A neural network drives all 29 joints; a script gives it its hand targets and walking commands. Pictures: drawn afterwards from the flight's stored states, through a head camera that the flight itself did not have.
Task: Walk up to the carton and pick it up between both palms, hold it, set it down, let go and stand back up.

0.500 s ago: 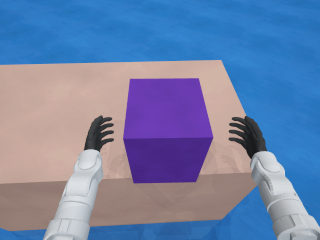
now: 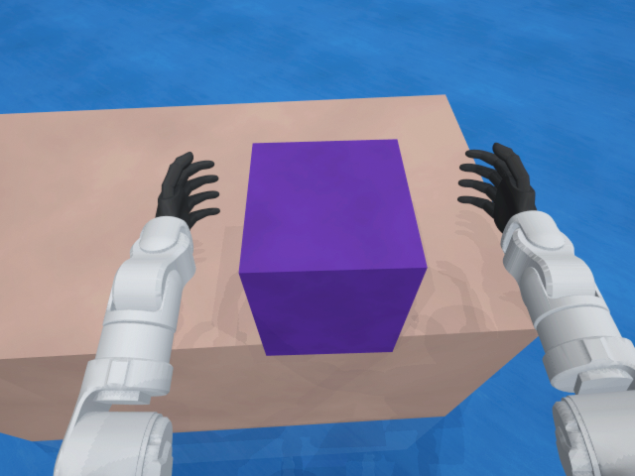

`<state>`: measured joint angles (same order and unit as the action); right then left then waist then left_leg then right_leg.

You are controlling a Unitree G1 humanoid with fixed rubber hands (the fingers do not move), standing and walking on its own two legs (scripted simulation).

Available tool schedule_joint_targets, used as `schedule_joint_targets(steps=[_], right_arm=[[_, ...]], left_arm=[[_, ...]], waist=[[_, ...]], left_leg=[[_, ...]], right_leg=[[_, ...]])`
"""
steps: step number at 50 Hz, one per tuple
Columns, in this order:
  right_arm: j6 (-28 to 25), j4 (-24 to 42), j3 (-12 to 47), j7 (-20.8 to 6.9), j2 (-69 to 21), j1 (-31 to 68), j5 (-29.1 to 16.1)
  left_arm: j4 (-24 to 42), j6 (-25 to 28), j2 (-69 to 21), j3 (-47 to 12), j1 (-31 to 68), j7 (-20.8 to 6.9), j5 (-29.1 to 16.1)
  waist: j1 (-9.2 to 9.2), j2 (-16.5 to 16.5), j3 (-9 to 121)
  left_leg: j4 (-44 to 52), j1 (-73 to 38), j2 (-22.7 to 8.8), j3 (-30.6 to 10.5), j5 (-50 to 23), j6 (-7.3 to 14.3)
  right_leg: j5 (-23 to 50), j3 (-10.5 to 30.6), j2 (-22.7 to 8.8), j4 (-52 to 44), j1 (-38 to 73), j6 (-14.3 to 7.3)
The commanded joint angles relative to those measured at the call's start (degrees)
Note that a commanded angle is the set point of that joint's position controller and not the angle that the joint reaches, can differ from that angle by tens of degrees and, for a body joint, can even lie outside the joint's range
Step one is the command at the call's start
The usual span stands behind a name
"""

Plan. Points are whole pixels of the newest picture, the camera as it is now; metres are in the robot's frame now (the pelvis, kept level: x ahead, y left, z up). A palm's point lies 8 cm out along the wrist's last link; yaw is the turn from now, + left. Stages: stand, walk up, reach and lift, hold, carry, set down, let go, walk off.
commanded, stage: reach and lift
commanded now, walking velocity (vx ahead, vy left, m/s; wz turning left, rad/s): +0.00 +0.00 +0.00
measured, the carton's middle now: (327, 254) +0.42 +0.02 -0.01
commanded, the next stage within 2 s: none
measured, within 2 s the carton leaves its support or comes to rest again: neither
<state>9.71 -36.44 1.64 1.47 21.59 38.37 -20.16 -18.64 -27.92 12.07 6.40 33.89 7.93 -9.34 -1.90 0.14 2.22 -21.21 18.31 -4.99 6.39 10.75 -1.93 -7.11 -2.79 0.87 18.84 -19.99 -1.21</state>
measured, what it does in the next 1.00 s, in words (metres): stands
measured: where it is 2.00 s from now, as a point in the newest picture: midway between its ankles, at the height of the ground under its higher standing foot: outside the picture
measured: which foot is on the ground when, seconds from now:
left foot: down 0.00-1.00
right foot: down 0.00-1.00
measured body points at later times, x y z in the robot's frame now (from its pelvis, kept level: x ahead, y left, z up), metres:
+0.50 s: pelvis +0.00 +0.00 +0.00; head +0.05 +0.00 +0.44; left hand +0.45 +0.21 +0.14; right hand +0.48 -0.19 +0.13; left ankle -0.01 +0.14 -0.75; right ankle +0.02 -0.10 -0.75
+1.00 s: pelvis -0.01 +0.00 -0.03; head +0.09 +0.01 +0.41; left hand +0.43 +0.21 +0.01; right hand +0.46 -0.16 +0.01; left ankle -0.01 +0.14 -0.75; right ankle +0.02 -0.10 -0.75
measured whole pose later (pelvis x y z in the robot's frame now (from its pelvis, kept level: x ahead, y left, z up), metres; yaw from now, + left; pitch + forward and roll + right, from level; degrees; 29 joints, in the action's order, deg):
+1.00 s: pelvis -0.01 +0.00 -0.03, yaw +2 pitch +24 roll -2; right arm -14.7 -73.4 -0.2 1.7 15.0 51.6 -14.2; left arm -73.0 15.1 9.8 0.5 51.6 8.0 -12.1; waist -3.0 1.0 14.1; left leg -37.3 46.0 -5.7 2.5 15.3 -2.3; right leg -11.3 -5.8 0.5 32.5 -45.4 -1.5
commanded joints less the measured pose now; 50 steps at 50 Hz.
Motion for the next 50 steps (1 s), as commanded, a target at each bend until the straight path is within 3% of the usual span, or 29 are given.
schedule_joint_targets(steps=[1,4,5,8,11,14,20,23,27,29,30,33,35,36,40,42,45,50], right_arm=[[-2.2,10.8,-4.94,0.41,12.28,32.44,0.1],[-1.3,10.72,-5.07,-0.1,13.18,36.1,-0.94],[-1.04,10.21,-5.51,-0.07,13.91,37.17,-0.65],[0.01,4.12,-4.85,-0.37,14.23,39.0,-0.91],[-0.18,5.8,-5.7,-0.11,15.89,43.76,-0.76],[0.18,2.85,-5.2,-0.09,15.03,46.14,-1.1],[0.15,-5.97,-2.54,0.18,12.15,47.3,-0.96],[-2.07,-8.56,-3.02,0.26,11.05,45.83,0.52],[-7.09,-9.19,-3.08,0.28,7.36,44.66,3.21],[-10.08,-13.91,-3.62,0.02,6.21,42.82,4.66],[-12.18,-12.05,-3.57,-0.09,6.2,42.91,4.33],[-16.04,-16.63,-3.69,-0.03,5.59,42.1,5.88],[-19.24,-14.86,-6.16,0.02,7.3,43.75,6.84],[-20.38,-14.74,-6.1,0.15,6.92,43.8,7.01],[-23.59,-16.26,-5.61,0.58,6.84,44.22,7.16],[-25.29,-15.3,-6.05,0.63,6.68,44.84,7.33],[-26.77,-20.65,-5.02,0.38,5.86,44.3,7.2],[-30.04,-26.0,-2.5,0.48,6.67,44.3,4.74]], left_arm=[[10.74,2.77,9.56,2.39,29.62,-0.04,-0.43],[11.0,2.76,10.74,1.81,33.74,0.63,-1.66],[11.45,2.91,11.19,1.13,35.47,0.8,-2.17],[4.59,2.2,11.51,1.39,37.12,0.59,-1.83],[5.22,2.97,12.72,1.22,42.43,1.0,-2.53],[1.99,3.51,13.3,0.57,45.1,1.1,-2.95],[-10.76,6.68,13.02,0.16,45.9,0.59,-2.69],[-13.83,10.16,11.12,0.01,44.63,-0.06,-1.42],[-18.55,17.98,10.38,0.76,43.56,-0.68,0.43],[-22.99,22.31,7.92,-0.39,42.6,-0.64,1.76],[-22.15,24.81,8.71,0.22,43.59,-0.7,1.57],[-28.26,30.43,6.81,-0.91,43.48,-1.03,2.21],[-25.5,34.31,7.25,-1.19,47.01,-0.41,1.4],[-26.56,35.59,6.99,-1.46,47.07,-0.06,1.28],[-30.11,40.5,6.81,-2.49,48.11,-0.14,-0.5],[-29.89,42.99,7.02,-3.41,50.13,0.6,-1.14],[-37.68,45.4,5.59,-5.25,49.19,0.27,-2.67],[-43.0,48.65,5.2,-5.79,48.53,-0.17,-2.92]], waist=[[-0.36,-2.46,41.67],[-0.54,-1.96,46.33],[0.21,-1.36,48.44],[-0.12,-2.4,47.08],[-0.04,-0.87,52.21],[-0.01,-1.41,50.85],[-0.63,-2.99,48.19],[-0.12,-4.15,47.57],[-1.68,-3.8,47.61],[-1.1,-2.25,47.31],[-1.94,-2.33,48.68],[-0.76,-1.83,47.69],[-0.48,-0.49,54.1],[-0.34,-0.11,55.87],[0.6,-1.28,61.51],[0.63,0.04,65.9],[0.95,0.48,64.56],[0.92,-0.15,65.8]], left_leg=[[-1.26,-9.13,5.35,-3.35,-20.99,1.29],[-2.11,-10.33,4.98,-3.84,-22.3,0.95],[-3.03,-11.09,4.95,-3.94,-23.12,0.55],[-2.94,-10.99,4.91,-4.16,-22.76,0.21],[-4.16,-10.38,4.93,-3.96,-23.52,0.06],[-3.65,-8.88,4.77,-4.29,-22.17,0.05],[-3.8,-4.27,5.05,-4.63,-19.52,0.84],[-4.12,-4.8,4.72,-4.72,-20.52,0.24],[-4.51,-1.22,5.12,-4.19,-20.33,0.38],[-4.68,-0.75,4.75,-4.36,-19.81,-0.35],[-5.27,-0.66,4.69,-3.89,-20.7,-0.4],[-6.66,1.69,4.61,-3.56,-20.43,-1.0],[-7.95,0.05,4.3,-3.27,-22.37,-2.29],[-9.58,-0.28,4.35,-3.2,-25.13,-2.49],[-11.41,3.92,4.37,-2.95,-23.86,-2.63],[-13.14,4.81,4.16,-2.83,-25.42,-3.08],[-15.51,5.94,3.83,-3.16,-24.56,-3.73],[-18.15,8.5,3.97,-3.21,-26.11,-4.13]], right_leg=[[29.59,3.74,1.98,3.54,20.63,3.0],[29.14,3.3,2.31,4.18,18.93,2.82],[30.09,3.07,2.46,4.15,18.44,3.03],[29.11,2.58,2.68,3.61,16.24,2.98],[29.9,2.45,2.7,4.34,17.0,2.75],[28.98,2.42,2.6,4.47,16.89,2.79],[28.48,3.02,1.76,5.14,17.73,3.39],[28.08,1.98,1.94,4.85,17.61,3.4],[27.32,2.54,1.49,5.87,18.93,3.33],[25.43,1.88,1.54,6.45,17.15,2.85],[26.1,2.2,1.35,6.5,17.3,3.19],[25.0,1.52,1.54,7.76,15.93,2.71],[24.63,0.49,2.15,8.77,13.41,2.65],[27.28,0.62,2.17,9.59,12.91,2.5],[29.07,0.59,1.82,12.18,12.66,2.88],[29.94,0.11,2.13,14.24,10.53,2.57],[27.5,-0.27,2.08,15.19,5.38,2.24],[29.26,-0.17,2.24,17.46,3.54,2.6]])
